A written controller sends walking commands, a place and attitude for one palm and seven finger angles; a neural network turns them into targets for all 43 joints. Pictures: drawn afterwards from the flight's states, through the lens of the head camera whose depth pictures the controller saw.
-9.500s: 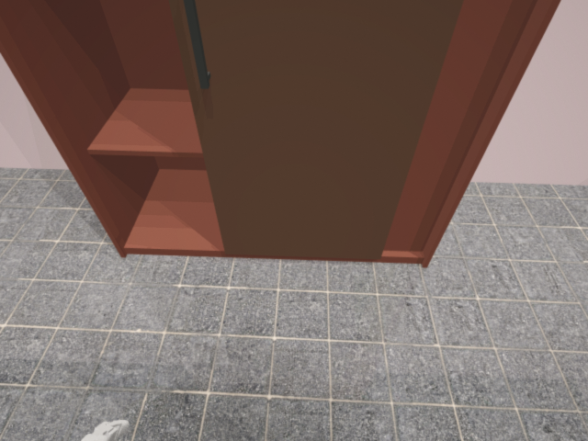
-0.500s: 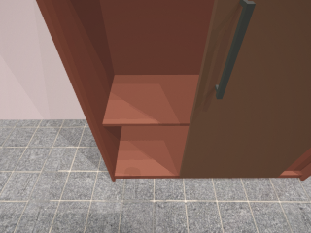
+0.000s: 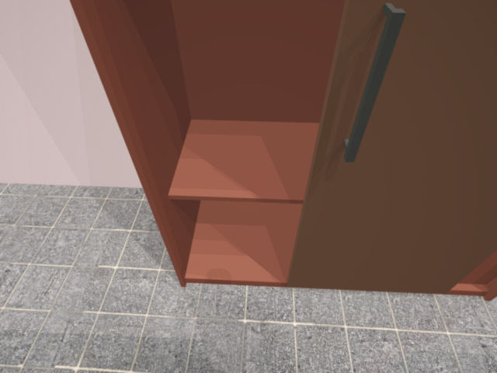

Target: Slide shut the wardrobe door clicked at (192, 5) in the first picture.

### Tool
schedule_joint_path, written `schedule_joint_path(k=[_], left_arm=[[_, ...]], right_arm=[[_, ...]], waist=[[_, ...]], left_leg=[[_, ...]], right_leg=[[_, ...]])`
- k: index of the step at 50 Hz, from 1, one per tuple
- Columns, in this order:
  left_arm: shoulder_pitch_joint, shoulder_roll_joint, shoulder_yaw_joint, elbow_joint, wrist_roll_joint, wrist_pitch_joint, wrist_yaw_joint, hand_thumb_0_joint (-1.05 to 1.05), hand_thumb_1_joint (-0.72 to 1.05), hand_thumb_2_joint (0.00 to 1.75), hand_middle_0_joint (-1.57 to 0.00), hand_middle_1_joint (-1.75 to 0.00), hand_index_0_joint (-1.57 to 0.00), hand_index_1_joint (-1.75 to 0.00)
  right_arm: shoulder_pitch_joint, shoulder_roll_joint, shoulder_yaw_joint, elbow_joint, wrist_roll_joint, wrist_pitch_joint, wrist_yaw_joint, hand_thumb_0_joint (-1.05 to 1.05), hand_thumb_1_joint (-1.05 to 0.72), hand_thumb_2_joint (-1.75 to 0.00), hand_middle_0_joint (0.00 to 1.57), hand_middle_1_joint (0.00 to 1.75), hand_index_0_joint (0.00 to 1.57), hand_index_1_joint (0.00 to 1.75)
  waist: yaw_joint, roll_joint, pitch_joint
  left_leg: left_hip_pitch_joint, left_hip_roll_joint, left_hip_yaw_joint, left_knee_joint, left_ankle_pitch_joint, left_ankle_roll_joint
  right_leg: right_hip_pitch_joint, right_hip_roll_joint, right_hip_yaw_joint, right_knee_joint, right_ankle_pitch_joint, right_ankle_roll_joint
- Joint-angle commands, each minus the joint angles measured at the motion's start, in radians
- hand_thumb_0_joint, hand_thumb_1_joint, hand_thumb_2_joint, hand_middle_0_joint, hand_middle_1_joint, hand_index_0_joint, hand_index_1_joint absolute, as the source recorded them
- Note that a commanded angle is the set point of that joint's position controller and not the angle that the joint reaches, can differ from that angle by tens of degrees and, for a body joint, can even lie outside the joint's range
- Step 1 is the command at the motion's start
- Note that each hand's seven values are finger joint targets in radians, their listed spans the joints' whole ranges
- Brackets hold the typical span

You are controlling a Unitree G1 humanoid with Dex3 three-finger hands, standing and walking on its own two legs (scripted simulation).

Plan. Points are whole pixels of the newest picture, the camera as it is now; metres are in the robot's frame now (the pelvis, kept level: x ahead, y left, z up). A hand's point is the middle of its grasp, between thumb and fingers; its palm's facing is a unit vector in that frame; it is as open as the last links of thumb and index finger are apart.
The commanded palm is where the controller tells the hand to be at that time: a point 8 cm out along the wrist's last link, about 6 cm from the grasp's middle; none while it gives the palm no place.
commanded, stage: come to a stop and stand still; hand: right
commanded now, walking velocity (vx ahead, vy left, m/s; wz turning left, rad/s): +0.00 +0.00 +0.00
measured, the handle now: (366, 94) +0.56 -0.19 +0.18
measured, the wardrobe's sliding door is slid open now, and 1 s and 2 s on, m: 0.43 0.43 0.43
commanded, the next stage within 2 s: look again from close up in 0.10 s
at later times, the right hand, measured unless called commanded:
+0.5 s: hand out of the picture -0.02 -0.14 -0.19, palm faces +0.06 +0.98 -0.19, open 7.4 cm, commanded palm none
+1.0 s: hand out of the picture -0.10 -0.15 -0.19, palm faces +0.07 +0.98 -0.18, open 7.4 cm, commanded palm none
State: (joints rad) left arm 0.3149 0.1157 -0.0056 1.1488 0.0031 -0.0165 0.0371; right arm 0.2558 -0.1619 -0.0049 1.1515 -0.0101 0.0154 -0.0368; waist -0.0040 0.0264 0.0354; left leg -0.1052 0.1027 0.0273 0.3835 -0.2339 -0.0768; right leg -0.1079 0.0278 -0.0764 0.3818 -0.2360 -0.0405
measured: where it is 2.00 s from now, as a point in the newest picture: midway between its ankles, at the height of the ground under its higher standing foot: outside the picture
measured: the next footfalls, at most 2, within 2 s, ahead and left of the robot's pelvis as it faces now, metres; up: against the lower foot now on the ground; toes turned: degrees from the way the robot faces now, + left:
none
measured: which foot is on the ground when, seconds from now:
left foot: down 0.00-1.00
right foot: down 0.00-1.00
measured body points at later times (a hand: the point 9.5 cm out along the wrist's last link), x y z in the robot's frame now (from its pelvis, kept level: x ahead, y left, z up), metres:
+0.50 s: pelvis -0.03 +0.03 -0.01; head -0.05 +0.03 +0.44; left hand +0.02 +0.27 -0.16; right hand -0.03 -0.20 -0.17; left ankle -0.02 +0.17 -0.74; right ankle -0.01 -0.09 -0.74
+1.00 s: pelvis -0.07 +0.02 -0.01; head -0.08 +0.01 +0.44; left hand -0.09 +0.24 -0.16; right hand -0.11 -0.20 -0.17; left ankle -0.02 +0.17 -0.74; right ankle -0.01 -0.09 -0.74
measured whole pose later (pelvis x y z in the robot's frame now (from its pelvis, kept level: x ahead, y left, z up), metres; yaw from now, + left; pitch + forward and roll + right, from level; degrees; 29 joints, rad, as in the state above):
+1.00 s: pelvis -0.07 +0.02 -0.01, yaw -2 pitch -3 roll +1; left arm 0.37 0.13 0.02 1.07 0.02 0.03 0.01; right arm 0.38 -0.16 -0.01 1.06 -0.02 0.02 -0.03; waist 0.00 0.01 0.01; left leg -0.25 0.05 0.06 0.47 -0.20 -0.03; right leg -0.29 -0.02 -0.03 0.52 -0.19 -0.01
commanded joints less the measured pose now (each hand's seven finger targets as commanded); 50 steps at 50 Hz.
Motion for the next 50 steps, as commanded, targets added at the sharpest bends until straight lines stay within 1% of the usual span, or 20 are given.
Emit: schedule_joint_path(k=[1,9,10,11,12,13,14,15,16,18,20,21,23,25,30,33,36,40,47,50], left_arm=[[0.062,0.118,0.024,-0.031,0.003,-0.011,0.006,0.00,0.90,0.90,-0.20,-0.30,-0.20,-0.30],[0.088,0.093,0.025,-0.018,0.002,-0.011,0.006,0.00,0.90,0.90,-0.20,-0.30,-0.20,-0.30],[0.020,0.207,0.010,-0.161,0.006,-0.009,-0.014,0.00,0.90,0.90,-0.20,-0.30,-0.20,-0.30],[0.036,0.204,0.044,-0.165,0.023,-0.037,-0.003,0.00,0.90,0.90,-0.20,-0.30,-0.20,-0.30],[0.045,0.196,0.059,-0.145,0.022,-0.043,0.011,0.00,0.90,0.90,-0.20,-0.30,-0.20,-0.30],[0.064,0.173,0.045,-0.143,0.017,-0.040,0.016,0.00,0.90,0.90,-0.20,-0.30,-0.20,-0.30],[0.075,0.152,0.044,-0.150,0.014,-0.034,0.015,0.00,0.90,0.90,-0.20,-0.30,-0.20,-0.30],[0.067,0.144,0.042,-0.158,0.015,-0.025,0.013,0.00,0.90,0.90,-0.20,-0.30,-0.20,-0.30],[0.058,0.143,0.046,-0.162,0.014,-0.018,0.010,0.00,0.90,0.90,-0.20,-0.30,-0.20,-0.30],[0.050,0.141,0.046,-0.170,0.013,-0.006,0.003,0.00,0.90,0.90,-0.20,-0.30,-0.20,-0.30],[0.041,0.135,0.044,-0.173,0.013,0.000,-0.003,0.00,0.90,0.90,-0.20,-0.30,-0.20,-0.30],[0.038,0.139,0.044,-0.174,0.014,0.001,-0.005,0.00,0.90,0.90,-0.20,-0.30,-0.20,-0.30],[0.025,0.142,0.042,-0.177,0.012,0.002,-0.007,0.00,0.90,0.90,-0.20,-0.30,-0.20,-0.30],[0.016,0.149,0.041,-0.179,0.011,0.005,-0.011,0.00,0.90,0.90,-0.20,-0.30,-0.20,-0.30],[0.007,0.153,0.037,-0.177,0.011,0.013,-0.017,0.00,0.90,0.90,-0.20,-0.30,-0.20,-0.30],[0.008,0.153,0.037,-0.172,0.013,0.015,-0.019,0.00,0.90,0.90,-0.20,-0.30,-0.20,-0.30],[0.016,0.152,0.037,-0.167,0.012,0.015,-0.021,0.00,0.90,0.90,-0.20,-0.30,-0.20,-0.30],[0.036,0.153,0.042,-0.157,0.014,0.021,-0.022,0.00,0.90,0.90,-0.20,-0.30,-0.20,-0.30],[0.065,0.142,0.048,-0.139,0.017,0.029,-0.021,0.00,0.90,0.90,-0.20,-0.30,-0.20,-0.30],[0.083,0.135,0.049,-0.130,0.015,0.029,-0.020,0.00,0.90,0.90,-0.20,-0.30,-0.20,-0.30]], right_arm=[[0.085,-0.067,-0.012,-0.008,0.000,-0.011,-0.002,0.00,-0.90,-0.90,0.20,0.30,0.20,0.30],[0.106,-0.049,-0.010,-0.002,0.000,-0.020,-0.005,0.00,-0.90,-0.90,0.20,0.30,0.20,0.30],[0.051,-0.211,0.011,-0.107,-0.008,-0.041,0.003,0.00,-0.90,-0.90,0.20,0.30,0.20,0.30],[0.098,-0.145,-0.025,-0.111,-0.012,-0.044,-0.004,0.00,-0.90,-0.90,0.20,0.30,0.20,0.30],[0.098,-0.144,-0.036,-0.098,-0.013,-0.045,-0.002,0.00,-0.90,-0.90,0.20,0.30,0.20,0.30],[0.128,-0.107,-0.015,-0.096,-0.008,-0.043,-0.002,0.00,-0.90,-0.90,0.20,0.30,0.20,0.30],[0.142,-0.087,-0.011,-0.103,-0.009,-0.040,-0.002,0.00,-0.90,-0.90,0.20,0.30,0.20,0.30],[0.143,-0.090,-0.014,-0.111,-0.010,-0.037,-0.001,0.00,-0.90,-0.90,0.20,0.30,0.20,0.30],[0.136,-0.090,-0.016,-0.116,-0.011,-0.032,-0.001,0.00,-0.90,-0.90,0.20,0.30,0.20,0.30],[0.126,-0.102,-0.019,-0.134,-0.010,-0.029,-0.002,0.00,-0.90,-0.90,0.20,0.30,0.20,0.30],[0.124,-0.112,-0.019,-0.143,-0.011,-0.031,-0.003,0.00,-0.90,-0.90,0.20,0.30,0.20,0.30],[0.121,-0.114,-0.020,-0.149,-0.009,-0.031,-0.002,0.00,-0.90,-0.90,0.20,0.30,0.20,0.30],[0.118,-0.123,-0.020,-0.154,-0.008,-0.034,-0.002,0.00,-0.90,-0.90,0.20,0.30,0.20,0.30],[0.115,-0.129,-0.019,-0.158,-0.009,-0.035,-0.002,0.00,-0.90,-0.90,0.20,0.30,0.20,0.30],[0.111,-0.136,-0.015,-0.162,-0.008,-0.034,0.000,0.00,-0.90,-0.90,0.20,0.30,0.20,0.30],[0.116,-0.130,-0.016,-0.159,-0.007,-0.031,0.001,0.00,-0.90,-0.90,0.20,0.30,0.20,0.30],[0.124,-0.125,-0.018,-0.158,-0.009,-0.029,0.000,0.00,-0.90,-0.90,0.20,0.30,0.20,0.30],[0.138,-0.115,-0.021,-0.150,-0.012,-0.024,0.000,0.00,-0.90,-0.90,0.20,0.30,0.20,0.30],[0.179,-0.084,-0.028,-0.129,-0.015,-0.019,-0.001,0.00,-0.90,-0.90,0.20,0.30,0.20,0.30],[0.192,-0.073,-0.029,-0.123,-0.015,-0.020,-0.001,0.00,-0.90,-0.90,0.20,0.30,0.20,0.30]], waist=[[-0.008,-0.026,0.056],[-0.001,-0.019,0.053],[0.018,0.002,0.149],[-0.001,-0.069,-0.021],[0.010,-0.105,-0.097],[0.003,-0.109,-0.126],[0.008,-0.082,-0.125],[0.007,-0.019,-0.104],[0.010,0.017,-0.053],[0.014,0.026,0.022],[0.016,0.021,0.037],[0.016,-0.004,0.042],[0.012,-0.016,0.051],[0.012,0.003,0.054],[0.012,0.001,0.081],[0.009,-0.035,0.090],[0.006,-0.043,0.074],[0.004,-0.022,0.091],[-0.001,-0.044,0.083],[0.000,-0.063,0.064]], left_leg=[[-0.030,0.016,-0.010,-0.037,0.108,0.061],[-0.049,0.014,-0.020,-0.049,0.103,0.067],[-0.073,-0.028,0.020,0.032,0.089,0.084],[-0.067,-0.005,-0.005,0.111,0.091,0.091],[-0.073,-0.006,0.004,0.132,0.150,0.106],[-0.076,-0.005,-0.003,0.110,0.146,0.105],[-0.084,-0.007,-0.006,0.096,0.146,0.104],[-0.085,-0.002,-0.013,0.081,0.152,0.102],[-0.101,0.008,-0.025,0.064,0.140,0.102],[-0.138,0.016,-0.048,0.040,0.065,0.106],[-0.159,0.014,-0.059,0.026,0.031,0.107],[-0.169,0.015,-0.064,0.020,0.015,0.108],[-0.170,0.013,-0.066,0.014,0.022,0.108],[-0.170,0.010,-0.065,0.003,0.008,0.103],[-0.200,0.009,-0.077,-0.046,-0.097,0.100],[-0.202,0.005,-0.077,-0.057,-0.133,0.096],[-0.175,0.000,-0.065,-0.052,-0.131,0.092],[-0.179,-0.009,-0.055,-0.053,-0.183,0.086],[-0.175,-0.019,-0.044,-0.035,-0.222,0.080],[-0.161,-0.024,-0.035,-0.015,-0.191,0.081]], right_leg=[[-0.067,-0.132,0.127,-0.110,0.144,0.014],[-0.062,-0.125,0.117,-0.097,0.112,0.014],[-0.166,-0.089,0.137,-0.086,0.214,0.028],[-0.115,-0.128,0.152,0.020,0.317,0.015],[-0.063,-0.134,0.153,0.048,0.414,0.005],[-0.036,-0.145,0.149,0.067,0.416,-0.001],[-0.053,-0.141,0.145,0.081,0.357,-0.001],[-0.087,-0.134,0.136,0.102,0.278,-0.004],[-0.130,-0.120,0.119,0.106,0.188,-0.001],[-0.184,-0.102,0.102,0.098,0.075,0.006],[-0.182,-0.098,0.100,0.098,0.050,0.008],[-0.180,-0.098,0.093,0.094,0.040,0.011],[-0.179,-0.100,0.097,0.084,0.052,0.013],[-0.178,-0.104,0.095,0.080,0.040,0.015],[-0.180,-0.099,0.093,0.055,-0.028,0.022],[-0.194,-0.097,0.099,0.029,-0.072,0.025],[-0.212,-0.103,0.110,0.007,-0.107,0.024],[-0.255,-0.109,0.131,-0.023,-0.187,0.021],[-0.301,-0.115,0.155,-0.054,-0.270,0.014],[-0.301,-0.121,0.167,-0.065,-0.270,0.010]])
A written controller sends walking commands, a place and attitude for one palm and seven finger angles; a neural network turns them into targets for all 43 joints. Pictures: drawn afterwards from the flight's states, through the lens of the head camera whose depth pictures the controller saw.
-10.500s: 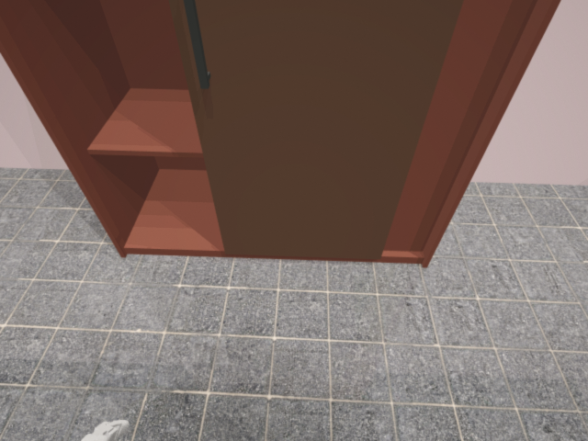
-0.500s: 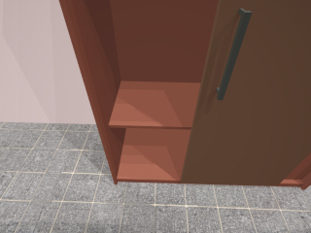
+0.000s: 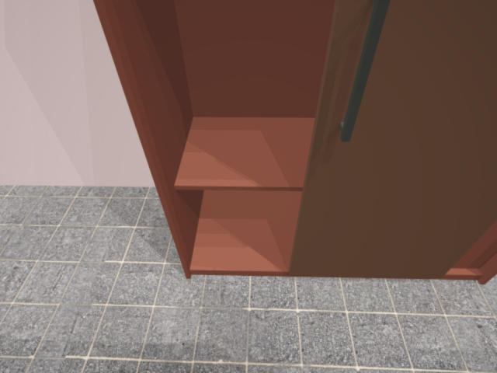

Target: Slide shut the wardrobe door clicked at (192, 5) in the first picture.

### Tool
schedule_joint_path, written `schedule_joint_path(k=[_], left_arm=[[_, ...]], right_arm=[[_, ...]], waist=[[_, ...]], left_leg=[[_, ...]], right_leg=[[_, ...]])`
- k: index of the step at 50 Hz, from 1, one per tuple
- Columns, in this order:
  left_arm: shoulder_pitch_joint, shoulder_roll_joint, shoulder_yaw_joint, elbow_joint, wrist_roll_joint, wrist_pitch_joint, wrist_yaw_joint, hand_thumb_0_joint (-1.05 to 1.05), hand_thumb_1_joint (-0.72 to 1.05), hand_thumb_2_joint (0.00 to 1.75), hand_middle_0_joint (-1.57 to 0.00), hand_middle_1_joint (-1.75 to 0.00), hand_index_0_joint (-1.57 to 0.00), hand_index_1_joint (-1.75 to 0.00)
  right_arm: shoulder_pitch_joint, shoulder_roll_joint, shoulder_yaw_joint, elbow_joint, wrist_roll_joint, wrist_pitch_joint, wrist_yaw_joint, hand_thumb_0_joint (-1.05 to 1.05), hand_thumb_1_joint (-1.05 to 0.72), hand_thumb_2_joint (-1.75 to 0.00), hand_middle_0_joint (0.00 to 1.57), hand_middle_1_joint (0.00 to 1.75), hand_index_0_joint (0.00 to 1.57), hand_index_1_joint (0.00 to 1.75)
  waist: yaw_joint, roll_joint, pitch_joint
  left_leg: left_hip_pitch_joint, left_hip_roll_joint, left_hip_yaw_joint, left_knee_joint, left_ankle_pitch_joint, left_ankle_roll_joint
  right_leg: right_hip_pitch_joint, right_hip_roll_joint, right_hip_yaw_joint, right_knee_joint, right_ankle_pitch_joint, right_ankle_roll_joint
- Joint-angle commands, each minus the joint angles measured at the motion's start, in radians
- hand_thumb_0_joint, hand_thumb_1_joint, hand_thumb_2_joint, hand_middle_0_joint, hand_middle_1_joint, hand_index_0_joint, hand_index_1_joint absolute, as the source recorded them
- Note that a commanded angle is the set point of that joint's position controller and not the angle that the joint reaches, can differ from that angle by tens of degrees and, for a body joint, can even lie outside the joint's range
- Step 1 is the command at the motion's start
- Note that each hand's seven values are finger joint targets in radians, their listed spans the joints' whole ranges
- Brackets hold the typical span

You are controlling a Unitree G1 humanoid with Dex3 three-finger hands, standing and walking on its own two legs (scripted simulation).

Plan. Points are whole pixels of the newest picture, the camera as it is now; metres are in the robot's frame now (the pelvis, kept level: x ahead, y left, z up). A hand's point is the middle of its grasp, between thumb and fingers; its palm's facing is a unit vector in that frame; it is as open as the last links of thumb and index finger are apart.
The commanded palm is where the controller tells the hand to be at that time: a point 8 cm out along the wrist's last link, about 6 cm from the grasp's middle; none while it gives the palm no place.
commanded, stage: look again from close up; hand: right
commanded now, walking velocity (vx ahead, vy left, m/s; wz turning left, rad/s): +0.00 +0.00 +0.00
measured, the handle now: (358, 76) +0.64 -0.19 +0.19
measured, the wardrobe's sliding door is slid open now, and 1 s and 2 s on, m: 0.43 0.43 0.43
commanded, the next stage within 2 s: none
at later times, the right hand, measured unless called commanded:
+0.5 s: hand out of the picture -0.04 -0.16 -0.18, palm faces +0.07 +0.99 -0.14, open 7.4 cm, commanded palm none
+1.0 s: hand out of the picture +0.00 -0.16 -0.17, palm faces +0.05 +0.98 -0.17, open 7.4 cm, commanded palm none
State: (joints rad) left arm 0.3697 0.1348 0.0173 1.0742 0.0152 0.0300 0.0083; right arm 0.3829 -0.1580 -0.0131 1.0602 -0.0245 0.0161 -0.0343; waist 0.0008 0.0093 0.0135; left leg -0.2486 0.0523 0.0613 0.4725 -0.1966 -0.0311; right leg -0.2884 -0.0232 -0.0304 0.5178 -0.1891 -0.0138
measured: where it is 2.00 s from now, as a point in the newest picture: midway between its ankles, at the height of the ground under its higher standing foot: outside the picture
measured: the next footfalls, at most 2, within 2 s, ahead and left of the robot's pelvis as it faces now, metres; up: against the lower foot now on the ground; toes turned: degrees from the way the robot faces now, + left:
none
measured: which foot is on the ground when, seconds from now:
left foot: down 0.00-1.00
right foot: down 0.00-1.00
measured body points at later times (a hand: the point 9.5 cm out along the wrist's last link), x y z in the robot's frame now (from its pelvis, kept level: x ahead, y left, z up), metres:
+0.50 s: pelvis +0.00 -0.01 +0.00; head -0.01 -0.02 +0.45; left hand +0.00 +0.21 -0.16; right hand -0.04 -0.21 -0.17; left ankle +0.05 +0.14 -0.73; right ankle +0.06 -0.11 -0.74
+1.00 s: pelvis +0.02 -0.01 +0.00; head +0.03 -0.01 +0.45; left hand +0.01 +0.21 -0.16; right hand +0.00 -0.21 -0.16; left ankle +0.05 +0.14 -0.74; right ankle +0.06 -0.11 -0.74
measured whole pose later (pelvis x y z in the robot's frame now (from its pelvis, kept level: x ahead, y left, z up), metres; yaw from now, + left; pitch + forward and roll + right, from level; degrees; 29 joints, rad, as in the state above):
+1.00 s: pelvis +0.02 -0.01 +0.00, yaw +0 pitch -1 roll +0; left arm 0.32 0.12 0.02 1.08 0.01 0.01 0.02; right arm 0.37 -0.11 -0.01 1.08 -0.02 0.00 -0.04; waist 0.00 0.00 0.02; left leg -0.25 0.05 0.01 0.47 -0.20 -0.05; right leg -0.27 0.00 -0.04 0.49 -0.20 -0.02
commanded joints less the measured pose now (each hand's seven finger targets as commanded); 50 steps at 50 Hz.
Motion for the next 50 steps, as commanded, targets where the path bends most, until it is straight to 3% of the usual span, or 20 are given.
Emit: schedule_joint_path(k=[1,8,11,17,20,33,37,50], left_arm=[[0.026,0.111,0.027,-0.053,0.003,-0.018,0.010,0.00,0.90,0.90,-0.20,-0.30,-0.20,-0.30],[0.033,0.099,0.029,-0.040,0.002,-0.018,0.012,0.00,0.90,0.90,-0.20,-0.30,-0.20,-0.30],[0.023,0.092,0.031,-0.044,0.000,-0.018,0.012,0.00,0.90,0.90,-0.20,-0.30,-0.20,-0.30],[0.031,0.080,0.033,-0.045,0.002,-0.015,0.010,0.00,0.90,0.90,-0.20,-0.30,-0.20,-0.30],[0.026,0.082,0.033,-0.046,0.002,-0.014,0.009,0.00,0.90,0.90,-0.20,-0.30,-0.20,-0.30],[0.004,0.090,0.032,-0.051,0.002,-0.023,0.010,0.00,0.90,0.90,-0.20,-0.30,-0.20,-0.30],[0.013,0.084,0.029,-0.049,0.001,-0.026,0.011,0.00,0.90,0.90,-0.20,-0.30,-0.20,-0.30],[0.005,0.087,0.019,-0.027,-0.006,-0.041,0.014,0.00,0.90,0.90,-0.20,-0.30,-0.20,-0.30]], right_arm=[[0.070,-0.071,-0.022,-0.030,-0.001,-0.020,-0.004,0.00,-0.90,-0.90,0.20,0.30,0.20,0.30],[0.095,-0.043,-0.022,-0.011,-0.003,-0.021,-0.007,0.00,-0.90,-0.90,0.20,0.30,0.20,0.30],[0.110,-0.037,-0.022,-0.003,-0.006,-0.023,-0.008,0.00,-0.90,-0.90,0.20,0.30,0.20,0.30],[0.100,-0.038,-0.026,-0.008,-0.006,-0.024,-0.010,0.00,-0.90,-0.90,0.20,0.30,0.20,0.30],[0.101,-0.039,-0.026,-0.008,-0.008,-0.023,-0.011,0.00,-0.90,-0.90,0.20,0.30,0.20,0.30],[0.105,-0.035,-0.024,-0.005,-0.008,-0.027,-0.007,0.00,-0.90,-0.90,0.20,0.30,0.20,0.30],[0.094,-0.036,-0.024,-0.006,-0.005,-0.030,-0.008,0.00,-0.90,-0.90,0.20,0.30,0.20,0.30],[0.064,-0.041,-0.014,0.004,0.000,-0.037,-0.011,0.00,-0.90,-0.90,0.20,0.30,0.20,0.30]], waist=[[-0.008,-0.037,0.092],[-0.006,-0.063,0.091],[-0.011,-0.034,0.094],[0.003,-0.005,0.103],[0.004,-0.022,0.117],[-0.006,-0.041,0.099],[0.000,0.007,0.083],[-0.003,-0.023,0.053]], left_leg=[[-0.015,0.026,-0.067,-0.101,-0.224,0.034],[-0.024,0.017,-0.061,-0.077,-0.192,0.035],[-0.017,0.022,-0.072,-0.082,-0.177,0.036],[-0.088,0.033,-0.104,-0.118,-0.253,0.038],[-0.109,0.031,-0.104,-0.119,-0.265,0.037],[-0.062,0.025,-0.104,-0.096,-0.192,0.035],[-0.065,0.037,-0.118,-0.113,-0.179,0.040],[-0.001,0.039,-0.104,-0.087,-0.002,0.040]], right_leg=[[-0.131,-0.071,0.120,-0.200,-0.321,-0.016],[-0.124,-0.080,0.138,-0.223,-0.334,-0.017],[-0.132,-0.076,0.134,-0.215,-0.323,-0.019],[-0.096,-0.056,0.113,-0.176,-0.298,-0.012],[-0.095,-0.058,0.119,-0.180,-0.308,-0.012],[-0.104,-0.067,0.131,-0.209,-0.305,-0.015],[-0.074,-0.060,0.114,-0.180,-0.239,-0.013],[-0.013,-0.074,0.103,-0.180,-0.091,-0.012]])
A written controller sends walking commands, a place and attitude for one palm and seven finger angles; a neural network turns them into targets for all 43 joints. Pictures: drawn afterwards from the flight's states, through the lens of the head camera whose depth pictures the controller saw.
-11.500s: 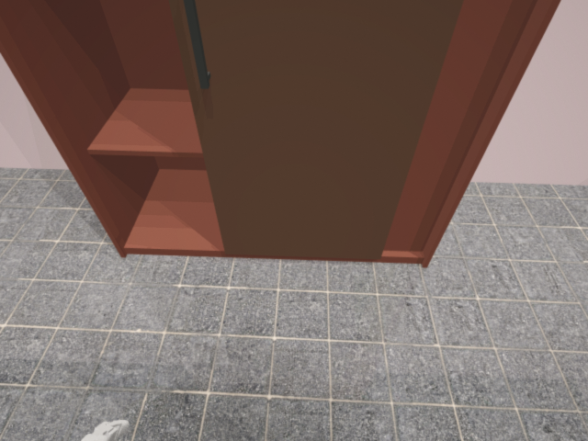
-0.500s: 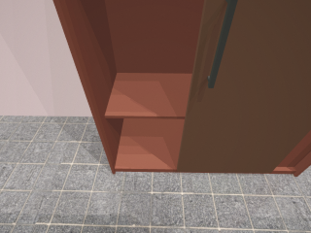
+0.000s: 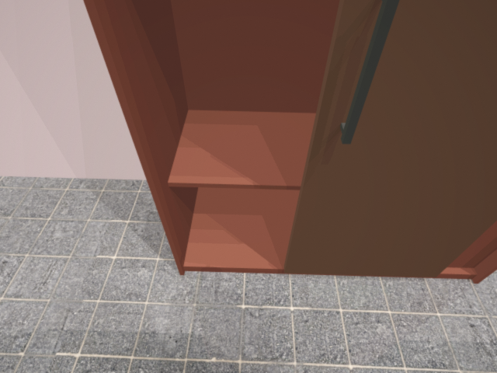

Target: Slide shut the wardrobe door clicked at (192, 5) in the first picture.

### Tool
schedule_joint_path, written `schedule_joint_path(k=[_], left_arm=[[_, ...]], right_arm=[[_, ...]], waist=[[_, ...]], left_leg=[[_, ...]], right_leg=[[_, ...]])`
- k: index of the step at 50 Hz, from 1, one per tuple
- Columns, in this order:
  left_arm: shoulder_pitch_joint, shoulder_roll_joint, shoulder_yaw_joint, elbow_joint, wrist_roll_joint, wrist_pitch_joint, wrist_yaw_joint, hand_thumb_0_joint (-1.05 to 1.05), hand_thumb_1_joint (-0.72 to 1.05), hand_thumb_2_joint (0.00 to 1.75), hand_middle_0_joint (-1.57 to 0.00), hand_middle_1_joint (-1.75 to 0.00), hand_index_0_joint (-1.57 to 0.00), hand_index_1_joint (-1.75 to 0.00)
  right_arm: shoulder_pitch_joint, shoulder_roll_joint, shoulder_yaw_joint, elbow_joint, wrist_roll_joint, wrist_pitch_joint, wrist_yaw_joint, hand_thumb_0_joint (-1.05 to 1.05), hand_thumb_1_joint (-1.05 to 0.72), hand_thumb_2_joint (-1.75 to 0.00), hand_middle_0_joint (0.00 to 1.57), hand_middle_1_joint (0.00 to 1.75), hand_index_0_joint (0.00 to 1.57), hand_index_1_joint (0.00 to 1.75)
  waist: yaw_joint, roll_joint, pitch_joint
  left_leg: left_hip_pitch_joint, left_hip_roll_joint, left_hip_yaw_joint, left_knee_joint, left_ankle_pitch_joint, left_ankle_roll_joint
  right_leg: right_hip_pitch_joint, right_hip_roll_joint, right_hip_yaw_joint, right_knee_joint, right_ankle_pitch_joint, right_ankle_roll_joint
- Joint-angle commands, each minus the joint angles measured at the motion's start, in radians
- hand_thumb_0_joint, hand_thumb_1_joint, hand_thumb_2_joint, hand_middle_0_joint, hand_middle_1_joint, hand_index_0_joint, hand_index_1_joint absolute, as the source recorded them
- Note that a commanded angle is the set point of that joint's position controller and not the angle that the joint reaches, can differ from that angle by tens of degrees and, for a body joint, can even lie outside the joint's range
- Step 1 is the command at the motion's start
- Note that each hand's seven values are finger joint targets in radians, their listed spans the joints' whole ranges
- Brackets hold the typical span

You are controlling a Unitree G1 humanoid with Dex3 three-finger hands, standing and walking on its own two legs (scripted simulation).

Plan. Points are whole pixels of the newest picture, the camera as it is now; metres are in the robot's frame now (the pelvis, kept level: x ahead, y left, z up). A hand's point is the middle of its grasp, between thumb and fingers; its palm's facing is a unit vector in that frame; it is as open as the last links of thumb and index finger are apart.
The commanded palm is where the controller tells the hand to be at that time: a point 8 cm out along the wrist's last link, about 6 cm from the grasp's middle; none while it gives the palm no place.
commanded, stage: look again from close up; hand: right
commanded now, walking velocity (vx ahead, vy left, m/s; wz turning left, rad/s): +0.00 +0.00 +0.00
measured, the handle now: (362, 76) +0.61 -0.18 +0.19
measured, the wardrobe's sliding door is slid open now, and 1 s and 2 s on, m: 0.43 0.43 0.43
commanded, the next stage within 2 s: shuffle to correct the standing spot in 1.96 s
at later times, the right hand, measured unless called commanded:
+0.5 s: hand out of the picture +0.01 -0.15 -0.17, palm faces +0.03 +0.98 -0.17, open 7.4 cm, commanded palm none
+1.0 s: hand out of the picture +0.01 -0.15 -0.17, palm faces +0.04 +0.99 -0.16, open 7.4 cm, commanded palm none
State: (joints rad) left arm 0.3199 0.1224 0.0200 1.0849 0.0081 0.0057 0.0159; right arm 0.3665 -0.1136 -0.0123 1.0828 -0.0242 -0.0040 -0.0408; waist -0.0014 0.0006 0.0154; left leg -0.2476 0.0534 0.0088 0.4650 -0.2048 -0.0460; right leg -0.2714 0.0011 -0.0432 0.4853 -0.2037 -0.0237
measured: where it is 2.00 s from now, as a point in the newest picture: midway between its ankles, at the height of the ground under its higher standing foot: outside the picture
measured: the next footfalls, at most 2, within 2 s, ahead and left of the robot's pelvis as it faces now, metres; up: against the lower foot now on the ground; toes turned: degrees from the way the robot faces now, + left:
none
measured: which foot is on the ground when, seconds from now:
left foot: down 0.00-1.00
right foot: down 0.00-1.00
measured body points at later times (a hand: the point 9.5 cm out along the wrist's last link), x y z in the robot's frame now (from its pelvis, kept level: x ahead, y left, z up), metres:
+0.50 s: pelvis +0.02 +0.01 +0.00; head +0.02 +0.00 +0.45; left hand +0.02 +0.23 -0.16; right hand +0.01 -0.21 -0.16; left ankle +0.03 +0.15 -0.74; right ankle +0.04 -0.10 -0.74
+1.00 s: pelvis +0.03 +0.01 +0.00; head +0.03 +0.01 +0.45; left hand +0.02 +0.22 -0.16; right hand +0.01 -0.20 -0.16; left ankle +0.03 +0.15 -0.74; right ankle +0.04 -0.10 -0.74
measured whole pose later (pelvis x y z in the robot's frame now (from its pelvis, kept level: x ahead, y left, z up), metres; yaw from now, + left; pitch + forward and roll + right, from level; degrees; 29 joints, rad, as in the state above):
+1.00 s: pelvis +0.03 +0.01 +0.00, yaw +0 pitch -1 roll +0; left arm 0.30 0.13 0.00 1.12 0.01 0.00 0.02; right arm 0.33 -0.12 0.00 1.11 -0.02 0.00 -0.04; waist 0.00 0.01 0.03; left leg -0.18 0.05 0.01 0.42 -0.23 -0.04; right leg -0.19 -0.01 -0.04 0.43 -0.22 -0.01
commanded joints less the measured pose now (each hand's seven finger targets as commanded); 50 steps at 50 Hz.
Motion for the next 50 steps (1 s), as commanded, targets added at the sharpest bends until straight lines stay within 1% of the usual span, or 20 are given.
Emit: schedule_joint_path(k=[1,5,7,9,10,11,12,14,15,17,21,28,30,34,36,39,43,44,48,50], left_arm=[[0.054,0.097,0.015,-0.037,0.002,-0.018,0.007,0.00,0.90,0.90,-0.20,-0.30,-0.20,-0.30],[0.055,0.096,0.013,-0.028,0.000,-0.016,0.007,0.00,0.90,0.90,-0.20,-0.30,-0.20,-0.30],[0.052,0.095,0.011,-0.025,0.002,-0.017,0.008,0.00,0.90,0.90,-0.20,-0.30,-0.20,-0.30],[0.047,0.100,0.010,-0.023,0.002,-0.018,0.008,0.00,0.90,0.90,-0.20,-0.30,-0.20,-0.30],[0.050,0.101,0.010,-0.021,0.000,-0.019,0.008,0.00,0.90,0.90,-0.20,-0.30,-0.20,-0.30],[0.043,0.100,0.009,-0.019,0.001,-0.020,0.008,0.00,0.90,0.90,-0.20,-0.30,-0.20,-0.30],[0.041,0.099,0.008,-0.019,0.001,-0.018,0.009,0.00,0.90,0.90,-0.20,-0.30,-0.20,-0.30],[0.041,0.103,0.008,-0.018,0.002,-0.018,0.009,0.00,0.90,0.90,-0.20,-0.30,-0.20,-0.30],[0.040,0.103,0.009,-0.017,0.000,-0.017,0.009,0.00,0.90,0.90,-0.20,-0.30,-0.20,-0.30],[0.039,0.104,0.007,-0.016,0.002,-0.019,0.010,0.00,0.90,0.90,-0.20,-0.30,-0.20,-0.30],[0.038,0.108,0.006,-0.014,0.001,-0.016,0.009,0.00,0.90,0.90,-0.20,-0.30,-0.20,-0.30],[0.039,0.111,0.003,-0.010,0.002,-0.018,0.011,0.00,0.90,0.90,-0.20,-0.30,-0.20,-0.30],[0.038,0.112,0.004,-0.009,0.001,-0.019,0.011,0.00,0.90,0.90,-0.20,-0.30,-0.20,-0.30],[0.040,0.110,0.002,-0.005,0.002,-0.019,0.012,0.00,0.90,0.90,-0.20,-0.30,-0.20,-0.30],[0.042,0.109,0.003,-0.005,0.001,-0.017,0.011,0.00,0.90,0.90,-0.20,-0.30,-0.20,-0.30],[0.041,0.109,0.003,-0.002,0.002,-0.018,0.012,0.00,0.90,0.90,-0.20,-0.30,-0.20,-0.30],[0.044,0.110,0.002,-0.003,0.002,-0.017,0.012,0.00,0.90,0.90,-0.20,-0.30,-0.20,-0.30],[0.041,0.112,0.002,-0.002,0.003,-0.017,0.012,0.00,0.90,0.90,-0.20,-0.30,-0.20,-0.30],[0.042,0.110,0.003,-0.003,0.002,-0.021,0.013,0.00,0.90,0.90,-0.20,-0.30,-0.20,-0.30],[0.045,0.112,0.003,-0.003,0.001,-0.022,0.014,0.00,0.90,0.90,-0.20,-0.30,-0.20,-0.30]], right_arm=[[0.079,-0.084,-0.014,-0.018,0.001,-0.017,-0.005,0.00,-0.90,-0.90,0.20,0.30,0.20,0.30],[0.063,-0.094,-0.012,-0.017,0.002,-0.018,-0.005,0.00,-0.90,-0.90,0.20,0.30,0.20,0.30],[0.055,-0.092,-0.012,-0.018,0.003,-0.018,-0.005,0.00,-0.90,-0.90,0.20,0.30,0.20,0.30],[0.051,-0.091,-0.011,-0.016,0.004,-0.017,-0.005,0.00,-0.90,-0.90,0.20,0.30,0.20,0.30],[0.049,-0.097,-0.012,-0.017,0.003,-0.017,-0.005,0.00,-0.90,-0.90,0.20,0.30,0.20,0.30],[0.046,-0.094,-0.012,-0.016,0.003,-0.017,-0.005,0.00,-0.90,-0.90,0.20,0.30,0.20,0.30],[0.042,-0.097,-0.011,-0.015,0.003,-0.016,-0.005,0.00,-0.90,-0.90,0.20,0.30,0.20,0.30],[0.040,-0.096,-0.011,-0.012,0.003,-0.016,-0.004,0.00,-0.90,-0.90,0.20,0.30,0.20,0.30],[0.040,-0.100,-0.012,-0.013,0.003,-0.016,-0.004,0.00,-0.90,-0.90,0.20,0.30,0.20,0.30],[0.037,-0.098,-0.011,-0.012,0.004,-0.016,-0.003,0.00,-0.90,-0.90,0.20,0.30,0.20,0.30],[0.030,-0.104,-0.010,-0.011,0.004,-0.014,-0.002,0.00,-0.90,-0.90,0.20,0.30,0.20,0.30],[0.032,-0.103,-0.009,-0.006,0.005,-0.013,-0.001,0.00,-0.90,-0.90,0.20,0.30,0.20,0.30],[0.034,-0.107,-0.009,-0.003,0.004,-0.014,-0.001,0.00,-0.90,-0.90,0.20,0.30,0.20,0.30],[0.033,-0.106,-0.009,0.000,0.005,-0.014,0.000,0.00,-0.90,-0.90,0.20,0.30,0.20,0.30],[0.031,-0.105,-0.008,0.001,0.005,-0.013,0.000,0.00,-0.90,-0.90,0.20,0.30,0.20,0.30],[0.034,-0.102,-0.009,0.003,0.005,-0.013,0.000,0.00,-0.90,-0.90,0.20,0.30,0.20,0.30],[0.033,-0.102,-0.008,0.004,0.005,-0.012,0.001,0.00,-0.90,-0.90,0.20,0.30,0.20,0.30],[0.034,-0.101,-0.008,0.006,0.005,-0.011,0.001,0.00,-0.90,-0.90,0.20,0.30,0.20,0.30],[0.038,-0.102,-0.009,0.007,0.005,-0.014,0.001,0.00,-0.90,-0.90,0.20,0.30,0.20,0.30],[0.038,-0.104,-0.009,0.007,0.004,-0.014,0.001,0.00,-0.90,-0.90,0.20,0.30,0.20,0.30]], waist=[[0.000,-0.015,0.045],[0.003,0.019,0.047],[0.005,0.018,0.053],[0.004,-0.011,0.050],[0.002,-0.004,0.042],[0.001,-0.014,0.048],[0.001,-0.006,0.062],[0.002,-0.011,0.061],[0.001,0.003,0.059],[0.003,0.003,0.058],[0.003,0.003,0.071],[0.002,-0.004,0.054],[0.001,-0.003,0.048],[0.001,-0.006,0.060],[0.003,0.012,0.072],[0.001,-0.004,0.071],[0.003,0.000,0.074],[0.001,-0.013,0.078],[0.000,0.003,0.051],[0.000,-0.001,0.048]], left_leg=[[0.004,0.042,-0.049,-0.078,0.023,0.054],[0.006,0.046,-0.060,-0.094,0.017,0.055],[-0.001,0.047,-0.061,-0.098,0.009,0.055],[0.005,0.045,-0.057,-0.095,0.029,0.055],[0.020,0.045,-0.053,-0.094,0.040,0.053],[0.021,0.047,-0.053,-0.095,0.040,0.053],[0.018,0.046,-0.057,-0.099,0.028,0.053],[0.016,0.046,-0.057,-0.103,0.026,0.054],[0.020,0.045,-0.055,-0.106,0.029,0.054],[0.018,0.047,-0.056,-0.106,0.041,0.054],[0.016,0.046,-0.056,-0.115,0.014,0.052],[0.031,0.046,-0.051,-0.113,0.028,0.052],[0.039,0.046,-0.052,-0.112,0.049,0.054],[0.034,0.046,-0.052,-0.119,0.031,0.052],[0.027,0.047,-0.051,-0.122,0.016,0.051],[0.025,0.046,-0.052,-0.122,0.012,0.052],[0.021,0.043,-0.053,-0.120,0.002,0.052],[0.018,0.043,-0.050,-0.118,0.002,0.052],[0.035,0.046,-0.052,-0.115,0.034,0.053],[0.044,0.045,-0.050,-0.115,0.046,0.054]], right_leg=[[-0.020,-0.097,0.111,-0.146,-0.054,-0.002],[-0.001,-0.091,0.095,-0.127,-0.020,0.003],[0.006,-0.088,0.090,-0.129,-0.012,0.006],[0.019,-0.092,0.092,-0.134,0.003,0.005],[0.018,-0.097,0.092,-0.134,0.012,0.004],[0.013,-0.095,0.090,-0.136,0.009,0.006],[0.007,-0.093,0.091,-0.139,-0.003,0.007],[0.016,-0.093,0.091,-0.143,-0.006,0.007],[0.017,-0.095,0.091,-0.138,0.000,0.007],[0.030,-0.095,0.086,-0.140,0.018,0.007],[0.020,-0.093,0.088,-0.149,-0.015,0.009],[0.037,-0.096,0.090,-0.156,0.001,0.007],[0.045,-0.097,0.088,-0.148,0.028,0.006],[0.041,-0.095,0.087,-0.155,0.008,0.009],[0.033,-0.096,0.087,-0.159,-0.008,0.008],[0.034,-0.095,0.089,-0.163,-0.017,0.009],[0.032,-0.095,0.094,-0.167,-0.030,0.008],[0.032,-0.097,0.094,-0.173,-0.040,0.008],[0.049,-0.097,0.089,-0.158,0.013,0.005],[0.049,-0.098,0.088,-0.151,0.033,0.005]])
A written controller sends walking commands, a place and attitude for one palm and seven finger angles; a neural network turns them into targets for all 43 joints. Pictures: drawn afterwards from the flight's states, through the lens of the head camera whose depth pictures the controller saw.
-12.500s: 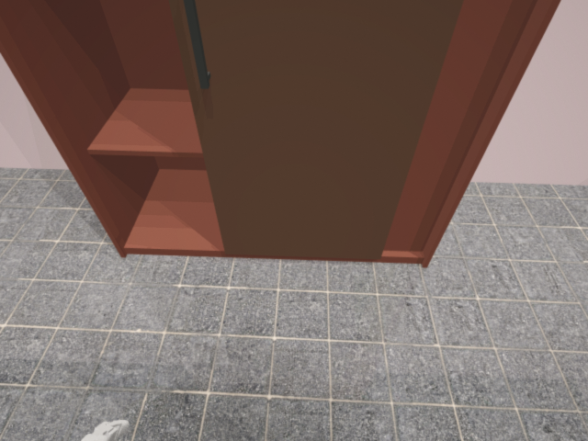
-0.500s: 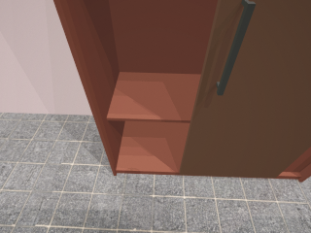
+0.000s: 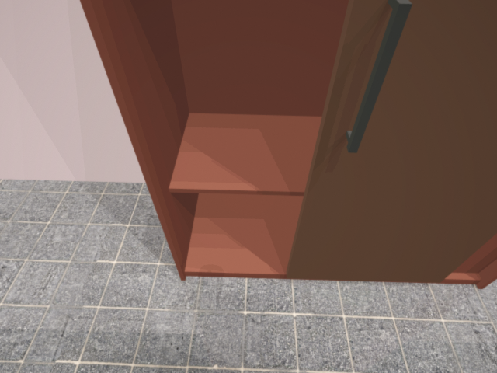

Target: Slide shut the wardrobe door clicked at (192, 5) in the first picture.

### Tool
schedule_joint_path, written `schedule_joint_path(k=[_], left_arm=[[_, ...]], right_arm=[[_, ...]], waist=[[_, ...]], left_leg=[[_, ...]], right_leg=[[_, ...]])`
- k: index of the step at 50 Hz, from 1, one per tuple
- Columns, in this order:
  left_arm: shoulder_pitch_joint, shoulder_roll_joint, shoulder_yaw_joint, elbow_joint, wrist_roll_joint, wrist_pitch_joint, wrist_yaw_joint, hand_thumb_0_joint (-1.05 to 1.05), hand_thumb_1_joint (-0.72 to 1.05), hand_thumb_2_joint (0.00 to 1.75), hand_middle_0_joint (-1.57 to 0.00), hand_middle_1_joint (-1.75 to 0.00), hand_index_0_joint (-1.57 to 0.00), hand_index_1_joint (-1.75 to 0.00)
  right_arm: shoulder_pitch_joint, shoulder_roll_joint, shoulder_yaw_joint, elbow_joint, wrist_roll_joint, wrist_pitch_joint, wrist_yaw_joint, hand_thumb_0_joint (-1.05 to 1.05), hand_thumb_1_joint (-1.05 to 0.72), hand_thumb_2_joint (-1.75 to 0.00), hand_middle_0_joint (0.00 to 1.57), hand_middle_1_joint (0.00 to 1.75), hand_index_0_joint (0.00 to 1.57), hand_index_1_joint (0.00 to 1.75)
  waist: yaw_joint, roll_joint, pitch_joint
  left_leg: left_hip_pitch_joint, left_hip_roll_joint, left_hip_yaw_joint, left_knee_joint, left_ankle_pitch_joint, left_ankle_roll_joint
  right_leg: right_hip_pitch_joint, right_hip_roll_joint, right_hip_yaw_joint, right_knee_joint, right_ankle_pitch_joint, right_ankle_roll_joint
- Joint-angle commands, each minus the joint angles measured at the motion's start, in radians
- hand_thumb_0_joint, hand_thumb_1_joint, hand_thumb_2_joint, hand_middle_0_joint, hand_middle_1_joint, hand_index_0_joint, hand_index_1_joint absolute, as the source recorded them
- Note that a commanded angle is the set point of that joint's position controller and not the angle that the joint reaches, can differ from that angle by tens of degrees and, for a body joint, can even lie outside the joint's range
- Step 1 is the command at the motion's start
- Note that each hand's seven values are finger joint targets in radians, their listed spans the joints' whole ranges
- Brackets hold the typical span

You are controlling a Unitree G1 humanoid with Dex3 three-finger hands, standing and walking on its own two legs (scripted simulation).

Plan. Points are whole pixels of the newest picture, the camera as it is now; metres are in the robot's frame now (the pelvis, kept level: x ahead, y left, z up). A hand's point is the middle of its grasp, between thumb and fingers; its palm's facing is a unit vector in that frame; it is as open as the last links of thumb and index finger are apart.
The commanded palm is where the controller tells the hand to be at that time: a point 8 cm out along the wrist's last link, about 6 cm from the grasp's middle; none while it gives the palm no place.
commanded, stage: look again from close up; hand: right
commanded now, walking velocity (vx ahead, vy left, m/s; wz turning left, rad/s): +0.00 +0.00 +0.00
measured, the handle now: (370, 84) +0.59 -0.19 +0.18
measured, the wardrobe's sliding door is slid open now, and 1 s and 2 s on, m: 0.43 0.43 0.43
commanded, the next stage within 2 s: shuffle to correct the standing spot in 0.96 s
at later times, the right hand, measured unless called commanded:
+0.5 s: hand out of the picture +0.00 -0.16 -0.18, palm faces +0.04 +0.98 -0.17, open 7.4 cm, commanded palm none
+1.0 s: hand out of the picture +0.01 -0.16 -0.18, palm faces +0.04 +0.98 -0.19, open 7.4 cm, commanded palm none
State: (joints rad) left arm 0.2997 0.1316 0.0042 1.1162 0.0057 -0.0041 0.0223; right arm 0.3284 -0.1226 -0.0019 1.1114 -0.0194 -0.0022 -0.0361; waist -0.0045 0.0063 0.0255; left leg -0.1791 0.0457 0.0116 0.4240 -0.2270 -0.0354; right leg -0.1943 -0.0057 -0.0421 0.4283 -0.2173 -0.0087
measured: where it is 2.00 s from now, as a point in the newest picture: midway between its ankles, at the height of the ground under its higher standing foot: outside the picture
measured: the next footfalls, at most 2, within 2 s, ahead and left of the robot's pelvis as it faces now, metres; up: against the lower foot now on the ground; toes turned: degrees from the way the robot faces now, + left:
left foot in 1.72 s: +0.22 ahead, +0.07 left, +0.00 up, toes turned +6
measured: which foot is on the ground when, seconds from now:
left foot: down 0.00-1.00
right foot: down 0.00-1.00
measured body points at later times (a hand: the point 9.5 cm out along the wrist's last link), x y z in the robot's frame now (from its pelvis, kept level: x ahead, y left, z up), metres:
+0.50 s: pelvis +0.01 +0.00 +0.00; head +0.02 +0.00 +0.45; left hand +0.01 +0.22 -0.16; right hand +0.00 -0.21 -0.16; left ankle +0.00 +0.14 -0.74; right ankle +0.01 -0.11 -0.74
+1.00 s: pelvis +0.02 +0.01 +0.00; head +0.02 +0.01 +0.45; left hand +0.03 +0.24 -0.16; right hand +0.01 -0.21 -0.16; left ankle +0.00 +0.14 -0.74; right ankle +0.01 -0.11 -0.74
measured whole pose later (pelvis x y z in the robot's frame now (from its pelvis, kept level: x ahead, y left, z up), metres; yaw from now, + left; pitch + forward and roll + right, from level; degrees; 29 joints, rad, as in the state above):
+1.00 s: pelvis +0.02 +0.01 +0.00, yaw +0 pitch -1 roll +0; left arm 0.27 0.16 0.00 1.12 0.01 -0.01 0.03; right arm 0.29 -0.15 -0.01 1.12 -0.02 -0.01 -0.03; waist -0.01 0.00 0.02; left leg -0.14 0.03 0.02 0.40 -0.24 -0.02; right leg -0.16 -0.02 -0.03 0.40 -0.23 0.01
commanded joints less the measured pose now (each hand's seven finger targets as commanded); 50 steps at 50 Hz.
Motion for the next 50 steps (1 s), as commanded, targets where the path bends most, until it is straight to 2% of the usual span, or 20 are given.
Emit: schedule_joint_path(k=[1,6,14,21,26,35,43,50], left_arm=[[0.062,0.099,0.018,-0.032,0.003,-0.012,0.007,0.00,0.90,0.90,-0.20,-0.30,-0.20,-0.30],[0.063,0.101,0.017,-0.030,0.004,-0.015,0.009,0.00,0.90,0.90,-0.20,-0.30,-0.20,-0.30],[0.062,0.103,0.015,-0.025,0.005,-0.013,0.010,0.00,0.90,0.90,-0.20,-0.30,-0.20,-0.30],[0.061,0.108,0.016,-0.029,0.004,-0.016,0.011,0.00,0.90,0.90,-0.20,-0.30,-0.20,-0.30],[0.054,0.109,0.016,-0.026,0.005,-0.018,0.012,0.00,0.90,0.90,-0.20,-0.30,-0.20,-0.30],[0.049,0.122,0.017,-0.026,0.004,-0.020,0.013,0.00,0.90,0.90,-0.20,-0.30,-0.20,-0.30],[0.031,0.134,0.017,-0.026,0.005,-0.018,0.013,0.00,0.90,0.90,-0.20,-0.30,-0.20,-0.30],[0.018,0.154,0.019,-0.031,0.005,-0.019,0.011,0.00,0.90,0.90,-0.20,-0.30,-0.20,-0.30]], right_arm=[[0.073,-0.094,-0.020,-0.020,-0.001,-0.017,-0.004,0.00,-0.90,-0.90,0.20,0.30,0.20,0.30],[0.072,-0.096,-0.020,-0.018,0.000,-0.016,-0.004,0.00,-0.90,-0.90,0.20,0.30,0.20,0.30],[0.063,-0.097,-0.019,-0.014,0.000,-0.015,-0.003,0.00,-0.90,-0.90,0.20,0.30,0.20,0.30],[0.058,-0.105,-0.021,-0.016,0.000,-0.017,-0.003,0.00,-0.90,-0.90,0.20,0.30,0.20,0.30],[0.055,-0.110,-0.023,-0.015,0.000,-0.017,-0.002,0.00,-0.90,-0.90,0.20,0.30,0.20,0.30],[0.045,-0.125,-0.025,-0.015,0.000,-0.020,-0.001,0.00,-0.90,-0.90,0.20,0.30,0.20,0.30],[0.033,-0.135,-0.026,-0.015,0.000,-0.019,0.001,0.00,-0.90,-0.90,0.20,0.30,0.20,0.30],[0.022,-0.154,-0.029,-0.020,0.000,-0.022,0.003,0.00,-0.90,-0.90,0.20,0.30,0.20,0.30]], waist=[[0.003,0.000,0.045],[0.004,-0.016,0.032],[0.004,-0.006,0.063],[0.003,0.001,0.033],[0.001,-0.013,0.034],[0.003,-0.001,0.022],[0.000,-0.008,0.056],[0.001,0.001,0.032]], left_leg=[[-0.030,0.055,-0.052,-0.074,0.064,0.042],[-0.023,0.056,-0.049,-0.068,0.085,0.043],[-0.035,0.053,-0.051,-0.077,0.062,0.042],[-0.015,0.056,-0.054,-0.073,0.095,0.045],[-0.011,0.058,-0.051,-0.074,0.111,0.046],[0.007,0.058,-0.054,-0.076,0.146,0.049],[-0.008,0.061,-0.055,-0.094,0.102,0.049],[-0.001,0.061,-0.057,-0.095,0.115,0.051]], right_leg=[[-0.029,-0.090,0.085,-0.095,0.045,-0.008],[-0.013,-0.093,0.084,-0.093,0.080,-0.009],[-0.024,-0.093,0.085,-0.104,0.053,-0.007],[-0.004,-0.094,0.081,-0.092,0.099,-0.008],[0.002,-0.095,0.082,-0.092,0.118,-0.009],[0.016,-0.098,0.079,-0.083,0.148,-0.008],[0.005,-0.097,0.080,-0.101,0.108,-0.007],[0.023,-0.100,0.083,-0.093,0.123,-0.008]])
